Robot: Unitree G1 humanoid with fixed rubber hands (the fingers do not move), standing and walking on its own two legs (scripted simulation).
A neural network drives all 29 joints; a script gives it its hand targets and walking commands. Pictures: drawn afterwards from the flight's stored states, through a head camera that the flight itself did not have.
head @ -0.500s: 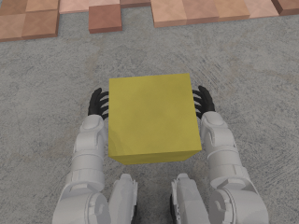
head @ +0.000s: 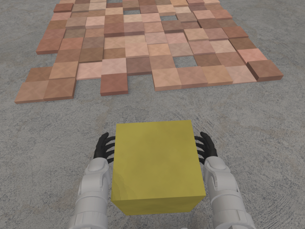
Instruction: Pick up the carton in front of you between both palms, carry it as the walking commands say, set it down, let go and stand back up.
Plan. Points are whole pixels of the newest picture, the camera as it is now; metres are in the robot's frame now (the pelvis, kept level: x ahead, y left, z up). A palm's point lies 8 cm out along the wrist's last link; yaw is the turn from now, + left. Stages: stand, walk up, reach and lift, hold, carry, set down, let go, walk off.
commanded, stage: reach and lift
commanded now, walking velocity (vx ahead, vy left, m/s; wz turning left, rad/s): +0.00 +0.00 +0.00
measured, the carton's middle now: (156, 171) +0.32 +0.00 -0.09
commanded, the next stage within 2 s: hold in 1.32 s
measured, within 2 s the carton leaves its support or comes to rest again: neither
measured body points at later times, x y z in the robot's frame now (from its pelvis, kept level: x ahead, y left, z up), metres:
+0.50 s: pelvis +0.00 +0.00 +0.05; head -0.02 +0.00 +0.50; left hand +0.32 +0.15 +0.07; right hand +0.31 -0.15 +0.07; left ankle +0.03 +0.12 -0.68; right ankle +0.03 -0.12 -0.68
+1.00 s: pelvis +0.02 +0.00 +0.06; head +0.00 +0.00 +0.51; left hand +0.33 +0.15 +0.08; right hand +0.32 -0.15 +0.08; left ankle +0.03 +0.12 -0.68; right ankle +0.03 -0.12 -0.68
